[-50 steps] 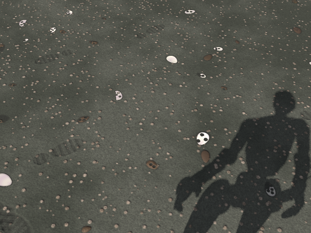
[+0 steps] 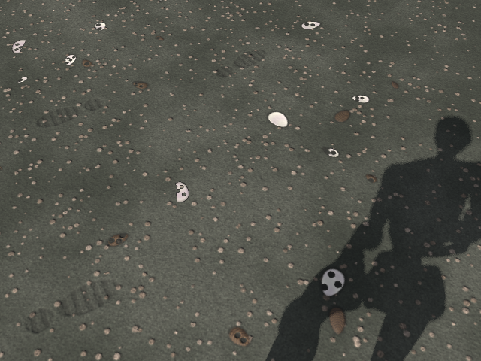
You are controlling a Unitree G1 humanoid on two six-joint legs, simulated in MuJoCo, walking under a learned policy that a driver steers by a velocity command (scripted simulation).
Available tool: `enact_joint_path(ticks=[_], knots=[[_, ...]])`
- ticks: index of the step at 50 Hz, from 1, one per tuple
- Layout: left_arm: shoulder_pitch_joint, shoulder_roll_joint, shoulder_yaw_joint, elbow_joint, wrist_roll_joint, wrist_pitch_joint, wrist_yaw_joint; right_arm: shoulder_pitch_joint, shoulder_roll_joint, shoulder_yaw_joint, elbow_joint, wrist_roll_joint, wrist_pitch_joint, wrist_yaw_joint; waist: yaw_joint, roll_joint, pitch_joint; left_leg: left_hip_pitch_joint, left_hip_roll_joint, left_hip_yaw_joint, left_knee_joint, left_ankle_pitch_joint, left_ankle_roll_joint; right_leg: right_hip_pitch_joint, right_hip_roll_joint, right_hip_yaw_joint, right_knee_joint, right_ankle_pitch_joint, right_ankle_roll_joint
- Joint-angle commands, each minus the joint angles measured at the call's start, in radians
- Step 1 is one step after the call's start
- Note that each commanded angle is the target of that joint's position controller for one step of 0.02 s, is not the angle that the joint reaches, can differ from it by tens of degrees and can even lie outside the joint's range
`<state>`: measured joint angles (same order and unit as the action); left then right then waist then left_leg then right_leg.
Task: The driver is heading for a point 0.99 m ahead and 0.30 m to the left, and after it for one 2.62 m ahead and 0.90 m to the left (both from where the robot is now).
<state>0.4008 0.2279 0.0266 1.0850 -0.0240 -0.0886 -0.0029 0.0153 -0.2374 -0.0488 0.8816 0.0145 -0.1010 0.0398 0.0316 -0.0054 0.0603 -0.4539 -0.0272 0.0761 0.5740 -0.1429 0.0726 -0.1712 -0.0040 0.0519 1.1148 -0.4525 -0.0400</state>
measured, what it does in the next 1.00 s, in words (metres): walks ahead, turning left: right foot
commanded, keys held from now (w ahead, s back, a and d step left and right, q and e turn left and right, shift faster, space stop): w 0.40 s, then w+q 0.60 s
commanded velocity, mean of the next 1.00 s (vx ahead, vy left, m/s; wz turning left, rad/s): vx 0.50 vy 0.00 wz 0.23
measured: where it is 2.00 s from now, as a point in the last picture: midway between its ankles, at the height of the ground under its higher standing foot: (192, 183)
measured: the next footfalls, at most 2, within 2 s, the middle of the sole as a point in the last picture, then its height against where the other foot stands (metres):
right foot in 0.46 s outside the picture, level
left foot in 1.02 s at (218, 269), level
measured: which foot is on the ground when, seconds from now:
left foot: down 0.00-0.48, up 0.50-1.00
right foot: up 0.00-0.44, down 0.46-1.00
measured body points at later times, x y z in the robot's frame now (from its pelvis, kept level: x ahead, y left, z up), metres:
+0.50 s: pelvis +0.30 -0.05 +0.00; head +0.33 -0.06 +0.45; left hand +0.49 +0.20 -0.10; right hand +0.26 -0.32 -0.15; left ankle +0.12 +0.08 -0.68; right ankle +0.41 -0.15 -0.72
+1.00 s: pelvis +0.57 -0.01 +0.00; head +0.60 +0.01 +0.45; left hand +0.49 +0.25 -0.14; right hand +0.83 -0.18 -0.10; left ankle +0.67 +0.11 -0.72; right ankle +0.41 -0.15 -0.72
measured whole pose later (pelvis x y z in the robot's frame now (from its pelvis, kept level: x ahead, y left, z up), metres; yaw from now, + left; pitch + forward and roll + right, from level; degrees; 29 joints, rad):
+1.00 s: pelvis +0.57 -0.01 +0.00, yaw +16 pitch +2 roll -2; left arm 0.34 0.25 0.08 0.98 -0.01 -0.05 0.03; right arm 0.03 -0.23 -0.06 0.79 0.03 -0.04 0.06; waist 0.04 0.02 0.04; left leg -0.54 0.02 0.09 0.61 -0.12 0.13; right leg 0.11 -0.05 -0.31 0.40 -0.47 0.04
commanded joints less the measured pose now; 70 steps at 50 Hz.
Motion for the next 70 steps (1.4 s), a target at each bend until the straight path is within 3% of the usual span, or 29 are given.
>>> enact_joint_path(ticks=[1,3,6,9,13,19,21,22,23,24,25,26,28,30,32,39,45,48,50,51,52,53,54,55,56,57,60,65,70], knots=[[-0.081,0.122,0.031,-0.106,-0.019,-0.047,0.010,0.131,-0.099,-0.020,0.013,-0.011,-0.014,0.002,-0.071,0.024,-0.113,0.410,0.314,-0.448,-0.361,-0.044,0.182,-0.483,-0.099,0.031,0.215,0.122,-0.030],[-0.029,0.079,0.036,-0.098,-0.002,-0.014,0.020,0.100,-0.060,-0.007,0.024,-0.023,-0.023,0.012,-0.006,0.065,-0.087,0.252,0.252,-0.319,-0.413,0.015,0.159,-0.363,-0.145,0.037,0.124,0.176,-0.030],[-0.070,0.069,0.041,-0.126,0.006,0.010,0.025,0.157,-0.101,-0.012,0.055,-0.020,-0.024,-0.004,0.007,0.070,-0.035,0.175,0.232,-0.239,-0.473,0.048,0.179,-0.399,-0.164,0.012,0.014,0.229,-0.002],[-0.208,0.088,0.048,-0.181,0.021,0.007,0.023,0.228,-0.136,-0.018,0.073,-0.019,-0.018,-0.031,-0.025,0.051,-0.005,0.228,0.229,-0.208,-0.489,0.085,0.173,-0.511,-0.170,0.003,-0.182,0.402,0.030],[-0.359,0.064,0.036,-0.224,0.014,-0.005,0.006,0.305,-0.157,-0.021,0.090,-0.006,-0.009,-0.046,-0.073,0.053,0.005,0.273,0.199,-0.136,-0.485,0.108,0.134,-0.458,-0.117,-0.047,-0.446,0.572,0.037],[-0.474,0.090,0.031,-0.285,0.003,-0.016,-0.028,0.387,-0.175,-0.035,0.130,0.006,0.018,-0.051,-0.090,0.060,0.025,0.491,0.288,-0.155,-0.381,0.161,0.114,-0.481,-0.087,-0.042,-0.592,0.447,-0.002],[-0.393,0.129,0.047,-0.274,0.003,-0.023,-0.032,0.361,-0.188,-0.040,0.123,0.006,0.030,-0.052,-0.032,0.084,-0.024,0.505,0.288,-0.156,-0.274,0.371,0.091,-0.331,-0.046,-0.071,-0.621,0.374,-0.031],[-0.250,0.167,0.071,-0.233,0.005,-0.026,-0.028,0.343,-0.173,-0.033,0.116,0.004,0.035,-0.051,0.043,0.075,-0.106,0.471,0.239,-0.128,-0.110,0.511,0.069,-0.138,-0.014,-0.094,-0.643,0.375,-0.055],[-0.047,0.240,0.097,-0.186,0.016,-0.029,-0.017,0.340,-0.134,-0.015,0.092,-0.008,0.035,-0.049,0.116,0.022,-0.259,0.300,0.178,-0.088,0.165,0.394,0.036,0.180,-0.124,0.018,-0.601,0.388,-0.110],[0.069,0.346,0.123,-0.160,0.029,-0.020,-0.013,0.464,-0.005,0.022,0.078,-0.012,0.016,-0.039,0.075,-0.227,-0.417,-0.119,-0.002,-0.037,0.569,-0.102,-0.043,0.583,-0.391,0.466,-0.666,0.254,-0.262],[0.076,0.251,0.095,-0.160,0.025,-0.019,-0.013,0.439,-0.065,0.009,0.095,0.014,-0.007,-0.037,0.097,-0.234,-0.476,-0.241,-0.015,-0.199,0.734,-0.420,-0.035,0.592,-0.431,0.672,-0.801,0.144,-0.282],[-0.017,0.192,0.076,-0.175,0.021,-0.022,-0.010,0.347,-0.152,-0.016,0.068,0.042,-0.018,-0.037,0.085,-0.175,-0.308,-0.322,0.043,-0.213,0.787,-0.366,-0.016,0.460,-0.398,0.510,-0.815,0.139,-0.222],[-0.169,0.114,0.051,-0.201,0.027,-0.028,-0.012,0.257,-0.141,-0.024,0.049,0.030,-0.009,-0.050,0.027,-0.070,-0.143,-0.265,0.136,-0.176,0.693,-0.200,-0.012,0.174,-0.323,0.260,-0.883,0.245,-0.161],[-0.212,0.081,0.043,-0.191,0.040,-0.036,-0.016,0.298,-0.099,-0.031,0.059,0.023,0.024,-0.052,-0.028,-0.097,-0.090,-0.160,0.172,-0.185,0.622,-0.124,-0.012,0.036,-0.270,0.118,-0.947,0.309,-0.129],[-0.198,0.101,0.050,-0.175,0.042,-0.041,-0.011,0.300,-0.064,-0.031,0.052,0.024,0.046,-0.051,-0.045,-0.077,-0.059,-0.170,0.177,-0.184,0.593,-0.083,-0.017,-0.002,-0.261,0.025,-0.978,0.404,-0.136],[-0.148,0.149,0.064,-0.162,0.041,-0.030,0.026,0.107,-0.049,-0.029,-0.035,0.006,0.047,-0.025,-0.013,-0.038,0.001,-0.246,0.153,-0.128,0.246,0.212,-0.039,0.053,-0.234,-0.184,-1.012,0.516,-0.112],[-0.046,0.180,0.078,-0.138,0.019,0.009,0.034,-0.060,-0.034,-0.015,-0.133,0.009,0.047,0.016,0.036,-0.026,0.047,-0.305,0.121,-0.032,0.084,0.119,0.001,0.274,-0.296,-0.257,-0.920,0.684,-0.098],[-0.085,0.224,0.090,-0.161,0.010,0.030,0.042,0.007,-0.085,-0.040,-0.153,0.014,0.051,0.029,-0.037,-0.088,-0.033,-0.120,0.029,0.054,0.080,-0.029,0.053,0.308,-0.301,-0.296,-0.729,1.152,-0.068],[-0.122,0.238,0.091,-0.179,0.005,0.041,0.046,0.268,-0.183,-0.094,-0.098,0.020,0.052,0.017,-0.183,-0.082,-0.173,0.255,-0.048,0.054,-0.017,0.008,0.119,0.194,-0.251,-0.320,-0.362,1.182,-0.021],[-0.108,0.198,0.077,-0.205,0.028,0.029,0.044,0.395,-0.280,-0.126,-0.070,0.014,0.063,-0.009,-0.211,0.062,-0.261,0.555,0.113,-0.214,-0.039,0.015,0.180,-0.082,-0.195,-0.317,-0.039,0.736,0.026],[-0.041,0.058,0.036,-0.262,0.034,-0.012,0.025,0.340,-0.351,-0.130,-0.102,0.013,0.055,-0.012,-0.086,0.270,-0.365,0.850,0.354,-0.828,-0.192,-0.104,0.396,-0.506,0.047,-0.155,0.320,-0.108,0.086],[-0.165,0.146,0.050,-0.291,-0.010,-0.062,0.006,0.388,-0.268,-0.103,-0.104,-0.003,0.049,-0.010,-0.160,0.142,-0.407,0.874,0.364,-0.883,-0.296,-0.126,0.370,-0.626,0.018,0.043,0.365,-0.102,0.053],[-0.232,0.160,0.053,-0.313,-0.036,-0.080,-0.001,0.354,-0.208,-0.089,-0.102,-0.007,0.038,-0.012,-0.151,0.106,-0.279,0.778,0.331,-0.714,-0.285,-0.057,0.319,-0.681,-0.031,0.039,0.319,-0.025,0.023],[-0.229,0.152,0.053,-0.302,-0.019,-0.082,0.006,0.276,-0.169,-0.077,-0.116,0.001,0.028,-0.009,-0.092,0.001,-0.187,0.606,0.281,-0.580,-0.284,0.048,0.277,-0.629,-0.082,0.038,0.209,0.050,0.018],[-0.225,0.168,0.065,-0.290,0.010,-0.072,0.014,0.209,-0.130,-0.065,-0.133,0.003,0.025,-0.012,-0.055,-0.007,-0.149,0.472,0.240,-0.484,-0.293,0.133,0.247,-0.549,-0.113,0.033,0.117,0.085,0.026],[-0.203,0.172,0.071,-0.289,0.020,-0.056,0.014,0.178,-0.120,-0.059,-0.149,-0.005,0.024,-0.016,-0.025,0.006,-0.129,0.378,0.218,-0.446,-0.316,0.179,0.242,-0.480,-0.129,0.036,0.076,0.110,0.036],[-0.224,0.137,0.068,-0.316,0.036,-0.024,0.017,0.200,-0.167,-0.068,-0.154,-0.002,0.020,-0.033,-0.005,0.011,-0.097,0.251,0.189,-0.382,-0.355,0.273,0.245,-0.439,-0.121,0.006,-0.076,0.175,0.082],[-0.415,0.094,0.046,-0.379,0.033,-0.024,0.009,0.270,-0.192,-0.077,-0.148,0.009,0.033,-0.054,-0.077,0.072,-0.062,0.178,0.101,-0.295,-0.334,0.172,0.167,-0.368,-0.040,-0.023,-0.474,0.502,0.102],[-0.482,0.144,0.056,-0.423,0.014,-0.042,-0.013,0.336,-0.179,-0.073,-0.132,0.014,0.045,-0.058,-0.101,0.107,-0.068,0.288,0.154,-0.422,-0.232,0.059,0.137,-0.327,-0.005,0.013,-0.621,0.488,0.073]])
